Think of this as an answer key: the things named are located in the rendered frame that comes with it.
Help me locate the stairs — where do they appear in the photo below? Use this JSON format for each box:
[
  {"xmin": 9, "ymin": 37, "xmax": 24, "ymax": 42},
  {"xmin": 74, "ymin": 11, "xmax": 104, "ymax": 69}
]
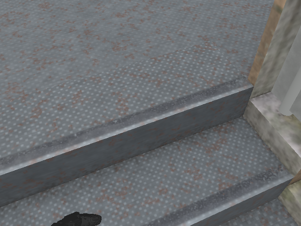
[{"xmin": 0, "ymin": 87, "xmax": 298, "ymax": 226}]

